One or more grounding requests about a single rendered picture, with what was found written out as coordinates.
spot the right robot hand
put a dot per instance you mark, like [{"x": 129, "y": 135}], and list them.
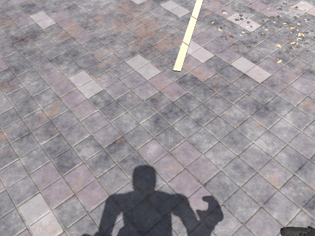
[{"x": 298, "y": 231}]

